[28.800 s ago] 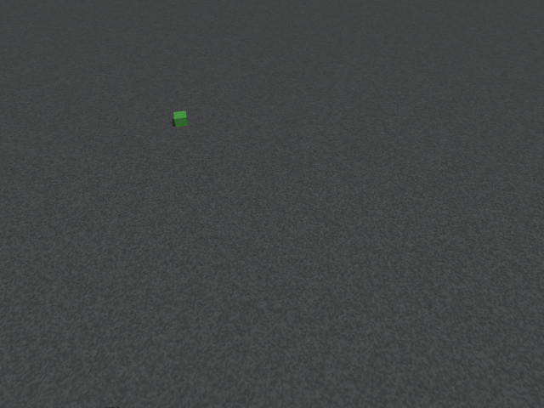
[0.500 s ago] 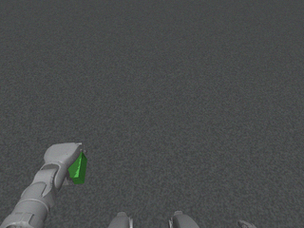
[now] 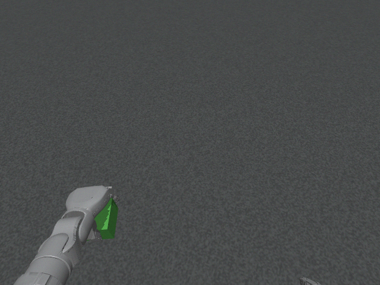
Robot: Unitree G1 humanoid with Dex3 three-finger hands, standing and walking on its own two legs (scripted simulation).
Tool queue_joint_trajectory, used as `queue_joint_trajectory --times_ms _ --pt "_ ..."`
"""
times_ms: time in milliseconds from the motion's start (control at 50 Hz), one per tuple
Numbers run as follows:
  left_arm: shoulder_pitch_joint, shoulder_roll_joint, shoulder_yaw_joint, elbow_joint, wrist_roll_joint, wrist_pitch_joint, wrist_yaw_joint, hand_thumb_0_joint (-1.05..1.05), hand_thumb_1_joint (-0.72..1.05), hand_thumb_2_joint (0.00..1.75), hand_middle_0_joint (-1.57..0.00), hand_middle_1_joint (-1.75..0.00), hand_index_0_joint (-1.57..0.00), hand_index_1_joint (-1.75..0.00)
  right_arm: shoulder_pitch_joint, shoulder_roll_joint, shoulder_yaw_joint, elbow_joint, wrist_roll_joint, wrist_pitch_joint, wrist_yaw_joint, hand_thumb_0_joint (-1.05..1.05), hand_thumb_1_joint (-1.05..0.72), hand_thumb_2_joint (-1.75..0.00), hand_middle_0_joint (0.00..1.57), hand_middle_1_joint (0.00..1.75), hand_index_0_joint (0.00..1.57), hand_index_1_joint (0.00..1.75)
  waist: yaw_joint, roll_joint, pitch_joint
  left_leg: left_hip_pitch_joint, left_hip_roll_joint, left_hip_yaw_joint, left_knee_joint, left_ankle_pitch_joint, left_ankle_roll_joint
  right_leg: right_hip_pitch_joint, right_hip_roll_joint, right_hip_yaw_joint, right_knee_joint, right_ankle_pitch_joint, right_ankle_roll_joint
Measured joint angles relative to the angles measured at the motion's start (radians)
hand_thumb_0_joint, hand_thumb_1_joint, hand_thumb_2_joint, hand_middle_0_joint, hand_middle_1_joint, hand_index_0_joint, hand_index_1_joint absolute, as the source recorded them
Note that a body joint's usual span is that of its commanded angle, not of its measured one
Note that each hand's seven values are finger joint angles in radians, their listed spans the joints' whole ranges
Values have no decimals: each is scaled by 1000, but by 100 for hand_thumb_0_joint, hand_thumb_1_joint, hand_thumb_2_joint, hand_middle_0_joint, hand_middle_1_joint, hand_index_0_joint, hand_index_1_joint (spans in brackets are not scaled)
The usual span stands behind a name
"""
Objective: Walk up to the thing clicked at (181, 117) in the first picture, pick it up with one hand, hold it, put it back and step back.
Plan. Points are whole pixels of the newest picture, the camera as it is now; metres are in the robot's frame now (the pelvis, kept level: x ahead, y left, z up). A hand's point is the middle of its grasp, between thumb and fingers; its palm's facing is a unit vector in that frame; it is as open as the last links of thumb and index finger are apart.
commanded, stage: hold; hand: left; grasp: from above
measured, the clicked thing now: (96, 219) +0.32 +0.24 -0.10
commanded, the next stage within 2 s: crouch in 1.78 s
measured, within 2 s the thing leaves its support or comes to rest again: neither
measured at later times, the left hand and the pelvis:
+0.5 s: hand (93, 216) +0.30 +0.22 -0.03, palm faces -0.46 -0.05 -0.89, open 10.6 cm; pelvis +0.00 -0.01 +0.02, yaw +0 degrees
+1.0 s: hand (92, 222) +0.28 +0.21 -0.01, palm faces -0.45 -0.05 -0.89, open 10.6 cm; pelvis -0.01 -0.01 +0.02, yaw +0 degrees
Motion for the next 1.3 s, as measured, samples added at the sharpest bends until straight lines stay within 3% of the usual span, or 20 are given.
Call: queue_joint_trajectory --times_ms 320,480,1300 --pt "30 0 -14 -66 -13 -4 -67 -2 -4 51 -61 -55 -65 -52 -24 -10 1 -30 11 31 -1 1 -89 -89 20 30 21 29 19 9 17 121 -3 6 -102 32 -3 112 -4 7 -89 27 -3" --pt "45 0 -17 -92 -4 -7 -75 -2 -5 51 -62 -55 -65 -51 -36 -8 3 -31 11 43 -3 1 -89 -89 20 30 21 29 27 7 25 154 -3 6 -134 50 -6 142 -5 7 -113 41 -7" --pt "77 9 -22 -186 -37 -11 -137 -2 -4 51 -61 -55 -65 -52 -81 -11 24 -49 25 57 -25 1 -90 -89 20 29 20 29 45 21 76 288 -4 13 -276 135 -10 263 -7 15 -232 117 -11"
